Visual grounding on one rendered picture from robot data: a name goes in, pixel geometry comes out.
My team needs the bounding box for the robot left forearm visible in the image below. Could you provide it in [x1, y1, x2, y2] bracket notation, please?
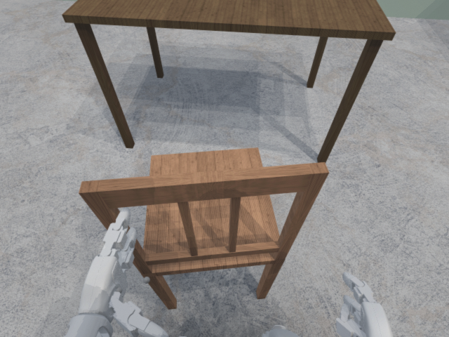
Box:
[64, 313, 113, 337]

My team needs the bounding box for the left robot hand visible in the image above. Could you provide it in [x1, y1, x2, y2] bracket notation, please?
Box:
[79, 207, 168, 337]

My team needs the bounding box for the right robot hand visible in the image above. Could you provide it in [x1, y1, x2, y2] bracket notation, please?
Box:
[336, 272, 393, 337]

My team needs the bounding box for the chair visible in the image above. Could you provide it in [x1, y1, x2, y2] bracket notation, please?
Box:
[79, 147, 329, 310]

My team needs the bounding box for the table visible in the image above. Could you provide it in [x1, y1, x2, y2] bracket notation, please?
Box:
[62, 0, 396, 163]

